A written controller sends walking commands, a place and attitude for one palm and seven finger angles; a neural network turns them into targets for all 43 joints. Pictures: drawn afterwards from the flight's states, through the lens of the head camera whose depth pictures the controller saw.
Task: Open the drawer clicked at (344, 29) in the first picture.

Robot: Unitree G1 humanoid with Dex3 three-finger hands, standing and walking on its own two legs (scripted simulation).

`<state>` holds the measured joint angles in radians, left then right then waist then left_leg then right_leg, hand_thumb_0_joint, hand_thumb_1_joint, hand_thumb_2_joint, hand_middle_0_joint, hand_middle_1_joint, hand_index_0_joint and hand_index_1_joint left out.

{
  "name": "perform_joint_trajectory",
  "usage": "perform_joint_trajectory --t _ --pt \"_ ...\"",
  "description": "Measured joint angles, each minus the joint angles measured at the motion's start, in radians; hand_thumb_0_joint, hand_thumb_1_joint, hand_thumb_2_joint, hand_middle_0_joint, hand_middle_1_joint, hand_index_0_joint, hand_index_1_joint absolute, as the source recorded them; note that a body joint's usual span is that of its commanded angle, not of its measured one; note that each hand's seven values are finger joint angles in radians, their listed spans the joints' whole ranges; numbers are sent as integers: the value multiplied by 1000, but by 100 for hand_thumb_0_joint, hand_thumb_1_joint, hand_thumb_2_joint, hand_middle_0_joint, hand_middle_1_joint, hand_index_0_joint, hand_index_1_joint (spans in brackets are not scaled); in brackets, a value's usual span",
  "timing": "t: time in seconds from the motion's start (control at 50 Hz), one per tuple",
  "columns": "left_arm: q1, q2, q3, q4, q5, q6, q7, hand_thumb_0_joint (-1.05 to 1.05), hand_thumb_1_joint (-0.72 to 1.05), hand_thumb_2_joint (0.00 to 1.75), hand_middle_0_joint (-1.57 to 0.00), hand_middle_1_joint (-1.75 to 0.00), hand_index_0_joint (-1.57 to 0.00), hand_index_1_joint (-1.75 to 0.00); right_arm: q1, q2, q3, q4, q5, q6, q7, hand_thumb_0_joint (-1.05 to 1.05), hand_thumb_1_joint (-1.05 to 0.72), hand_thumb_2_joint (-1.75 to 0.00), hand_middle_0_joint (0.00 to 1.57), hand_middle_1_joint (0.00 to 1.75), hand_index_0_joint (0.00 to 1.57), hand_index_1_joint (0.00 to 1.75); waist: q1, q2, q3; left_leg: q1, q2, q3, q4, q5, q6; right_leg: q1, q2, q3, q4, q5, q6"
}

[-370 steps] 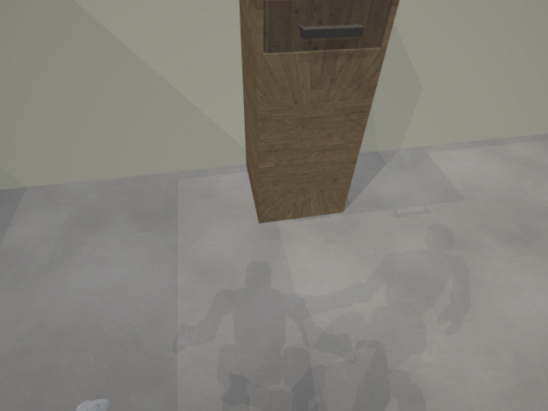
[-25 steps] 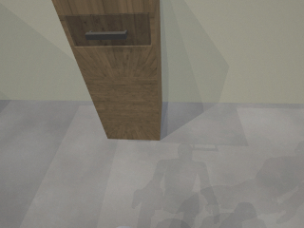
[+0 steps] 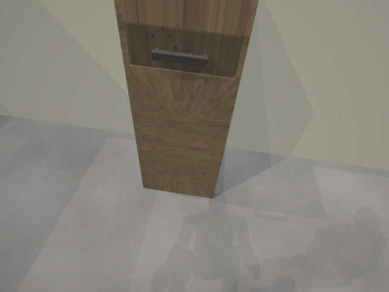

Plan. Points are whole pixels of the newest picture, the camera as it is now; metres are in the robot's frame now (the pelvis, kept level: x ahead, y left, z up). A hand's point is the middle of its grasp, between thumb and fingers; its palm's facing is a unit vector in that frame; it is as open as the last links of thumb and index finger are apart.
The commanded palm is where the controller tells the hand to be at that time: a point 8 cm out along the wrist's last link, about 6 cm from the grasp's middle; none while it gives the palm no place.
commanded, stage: take the last steps up to it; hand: left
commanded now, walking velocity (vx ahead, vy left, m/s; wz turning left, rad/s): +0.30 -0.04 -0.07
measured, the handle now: (180, 55) +0.81 +0.12 +0.12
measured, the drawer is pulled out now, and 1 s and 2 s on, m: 0.00 0.00 0.00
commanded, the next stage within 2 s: come to a stop and stand still in 0.46 s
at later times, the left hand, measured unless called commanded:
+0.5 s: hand (156, 236) +0.30 +0.12 -0.18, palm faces -0.03 -0.98 -0.18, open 7.3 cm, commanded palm none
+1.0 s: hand (144, 237) +0.30 +0.16 -0.19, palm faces -0.01 -0.98 -0.22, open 7.3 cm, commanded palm none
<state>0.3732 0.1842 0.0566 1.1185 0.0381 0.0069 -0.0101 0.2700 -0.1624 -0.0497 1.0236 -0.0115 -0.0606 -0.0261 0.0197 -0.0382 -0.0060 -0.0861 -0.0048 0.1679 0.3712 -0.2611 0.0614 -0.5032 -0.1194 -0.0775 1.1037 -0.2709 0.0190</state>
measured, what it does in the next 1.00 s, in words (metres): walks ahead: right foot, then left foot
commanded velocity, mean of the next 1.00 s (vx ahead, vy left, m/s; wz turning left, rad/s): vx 0.03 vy -0.03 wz -0.02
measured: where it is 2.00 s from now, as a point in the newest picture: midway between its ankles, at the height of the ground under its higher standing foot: outside the picture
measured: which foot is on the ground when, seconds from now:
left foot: down 0.00-0.40, up 0.42-0.76, down 0.78-1.00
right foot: up 0.00-0.36, down 0.38-0.80, up 0.82-1.00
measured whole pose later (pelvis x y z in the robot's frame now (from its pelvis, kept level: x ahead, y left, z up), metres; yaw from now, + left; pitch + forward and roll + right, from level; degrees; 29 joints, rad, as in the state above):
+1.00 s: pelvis +0.26 -0.03 -0.01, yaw -4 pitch +0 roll +0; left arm 0.23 0.17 0.05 1.02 0.01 0.04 0.03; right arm 0.08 -0.14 -0.04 0.99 -0.02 0.02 -0.04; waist 0.02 0.00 0.10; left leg -0.34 0.07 0.09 0.50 -0.15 0.00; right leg -0.38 -0.01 -0.02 0.99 -0.54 0.02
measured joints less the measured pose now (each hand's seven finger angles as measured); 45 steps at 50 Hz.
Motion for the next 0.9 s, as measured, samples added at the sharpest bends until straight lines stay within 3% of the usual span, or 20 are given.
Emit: perform_joint_trajectory --t 0.1,0.18,0.28,0.34,0.38,0.4,0.46,0.52,0.62,0.72,0.78,0.84,0.9 --pt "-104 6 11 -56 -5 -6 0 0 91 90 -20 -29 -20 -30 101 14 13 68 2 -2 -7 -2 -94 -90 20 30 20 30 -12 -14 0 83 -32 2 -81 -6 5 -91 6 20 -14 94 13" --pt "-169 3 11 -81 -8 0 -4 0 91 90 -20 -29 -20 -30 171 39 21 109 -3 -2 -10 -1 -93 -90 20 30 20 30 -36 -7 10 136 -36 3 -105 -40 -1 -108 9 11 -89 111 9" --pt "-240 -9 1 -100 -13 0 -9 0 91 90 -20 -29 -20 -30 232 62 26 141 -16 -2 -11 0 -92 -90 20 30 20 30 -82 22 46 197 -14 9 -100 -107 -26 -64 28 -22 -288 76 -23" --pt "-271 -17 -7 -115 -14 -16 -8 0 91 90 -20 -29 -20 -30 257 68 28 160 -16 4 -9 0 -91 -90 20 30 20 30 -99 46 69 217 19 18 -44 -175 -51 -2 67 -51 -413 45 -59" --pt "-272 -16 -11 -123 -11 -43 -9 0 91 90 -20 -29 -20 -30 277 77 28 175 -9 12 -5 0 -91 -90 20 30 20 30 -94 41 72 186 42 20 104 -231 -62 77 88 -69 -505 113 -88" --pt "-271 -18 -9 -124 -10 -61 -6 0 91 90 -20 -29 -20 -30 274 81 27 182 -2 18 -1 0 -91 -90 20 30 20 30 -84 40 75 125 59 9 264 -224 -60 80 93 -70 -487 128 -100" --pt "-251 -32 -14 -118 -22 -77 4 0 91 90 -20 -30 -20 -30 223 71 17 168 10 37 1 0 -91 -90 20 30 20 30 -73 50 93 -104 64 -98 758 -230 -45 127 108 -79 -458 37 -110" --pt "-209 -39 1 -101 -34 -75 28 -2 94 90 -20 -30 -21 -30 148 48 3 122 0 47 2 0 -91 -90 20 30 20 30 -62 60 76 -285 86 -128 879 -147 -44 197 122 -79 -543 42 -96" --pt "-149 -18 -6 -62 -19 -62 33 -2 95 90 -20 -30 -20 -30 23 15 -4 39 -10 46 4 0 -91 -90 20 30 20 30 -58 75 39 -415 123 -128 659 -52 -73 277 133 -76 -657 60 -94" --pt "-114 -39 -25 -42 -15 -36 32 -1 93 90 -20 -30 -20 -30 -61 -17 1 19 0 54 -8 1 -94 -90 20 30 20 30 -21 77 34 -352 100 -127 365 5 -100 312 135 -57 -652 25 -73" --pt "-100 -49 -28 -44 -18 -14 34 -1 92 90 -20 -30 -20 -30 -84 -18 3 13 2 59 -5 0 -94 -90 20 30 19 30 -6 69 39 -262 81 -118 206 116 -89 305 130 -55 -573 -37 -54" --pt "-110 -33 -25 -56 -25 9 43 0 92 90 -20 -30 -20 -30 -110 12 12 6 -1 64 -5 0 -93 -90 20 30 20 30 14 10 61 -240 49 -90 196 50 -56 267 94 -25 -467 -122 -33" --pt "-127 -25 -20 -71 -27 25 45 0 91 90 -20 -30 -20 -30 -143 32 21 -11 -6 70 -13 0 -92 -90 20 30 20 30 15 1 86 -235 50 -80 162 68 -49 189 103 19 -268 -258 -19"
